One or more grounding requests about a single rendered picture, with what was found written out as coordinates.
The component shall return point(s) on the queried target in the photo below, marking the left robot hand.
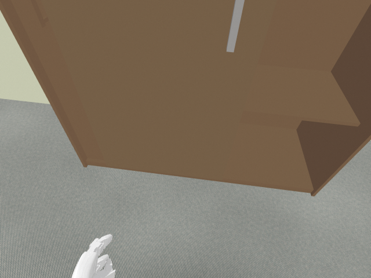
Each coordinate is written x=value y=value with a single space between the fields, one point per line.
x=89 y=265

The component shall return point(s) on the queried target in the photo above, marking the handle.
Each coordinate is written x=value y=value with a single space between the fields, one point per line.
x=236 y=17
x=35 y=13

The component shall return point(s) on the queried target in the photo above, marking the wardrobe door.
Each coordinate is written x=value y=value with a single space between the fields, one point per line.
x=51 y=57
x=158 y=86

